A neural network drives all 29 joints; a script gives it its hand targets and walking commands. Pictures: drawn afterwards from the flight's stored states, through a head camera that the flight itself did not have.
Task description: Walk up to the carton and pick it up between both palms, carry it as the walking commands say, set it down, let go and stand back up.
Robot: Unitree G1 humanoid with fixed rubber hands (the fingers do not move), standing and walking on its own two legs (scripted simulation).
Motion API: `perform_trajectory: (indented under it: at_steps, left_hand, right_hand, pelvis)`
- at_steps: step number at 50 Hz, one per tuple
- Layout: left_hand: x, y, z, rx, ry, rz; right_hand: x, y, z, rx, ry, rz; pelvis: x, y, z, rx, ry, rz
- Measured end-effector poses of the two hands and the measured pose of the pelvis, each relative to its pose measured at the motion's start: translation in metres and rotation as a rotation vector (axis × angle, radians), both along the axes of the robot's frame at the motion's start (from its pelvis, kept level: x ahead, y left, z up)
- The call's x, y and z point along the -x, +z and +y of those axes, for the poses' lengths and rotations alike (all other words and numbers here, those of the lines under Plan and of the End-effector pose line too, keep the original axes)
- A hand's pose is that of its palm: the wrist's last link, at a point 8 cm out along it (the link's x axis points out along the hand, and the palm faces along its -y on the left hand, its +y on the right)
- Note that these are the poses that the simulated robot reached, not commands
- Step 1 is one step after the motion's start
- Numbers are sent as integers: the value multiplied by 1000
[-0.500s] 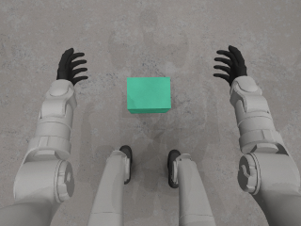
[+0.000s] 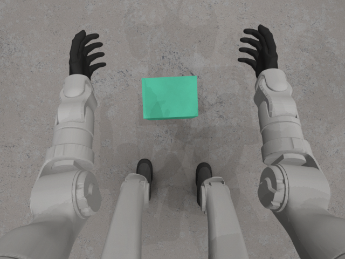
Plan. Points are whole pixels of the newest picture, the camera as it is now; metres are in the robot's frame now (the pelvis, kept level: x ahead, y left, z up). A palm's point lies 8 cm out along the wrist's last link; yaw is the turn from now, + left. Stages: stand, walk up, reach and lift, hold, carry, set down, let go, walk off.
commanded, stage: reach and lift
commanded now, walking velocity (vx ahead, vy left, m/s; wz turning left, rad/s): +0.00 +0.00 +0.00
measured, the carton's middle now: (170, 100) +0.46 +0.03 -0.54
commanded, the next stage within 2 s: none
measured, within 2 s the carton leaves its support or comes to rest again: neither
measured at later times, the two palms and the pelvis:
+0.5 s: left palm (106, 87) +0.47 +0.22 -0.31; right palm (230, 83) +0.49 -0.15 -0.31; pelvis -0.05 +0.00 -0.14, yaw +0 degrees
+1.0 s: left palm (122, 96) +0.46 +0.20 -0.43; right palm (223, 91) +0.49 -0.16 -0.43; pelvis -0.07 +0.00 -0.26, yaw +0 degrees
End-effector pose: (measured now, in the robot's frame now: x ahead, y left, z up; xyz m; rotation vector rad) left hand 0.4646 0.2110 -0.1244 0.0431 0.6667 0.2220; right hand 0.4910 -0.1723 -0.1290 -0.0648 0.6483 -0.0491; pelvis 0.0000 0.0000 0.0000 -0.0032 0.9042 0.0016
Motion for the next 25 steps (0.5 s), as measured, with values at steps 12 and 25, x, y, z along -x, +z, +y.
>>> perform_trajectory:
  at_steps: [12,25]
  left_hand:
    - [-5,-89,-4,22,-7,7]
    - [-3,-185,6,7,9,-4]
  right_hand:
    - [-5,-84,5,20,-21,8]
    - [-2,-183,20,44,-9,4]
  pelvis:
    - [33,-79,-8,-6,-6,3]
    - [50,-144,-1,3,7,-191]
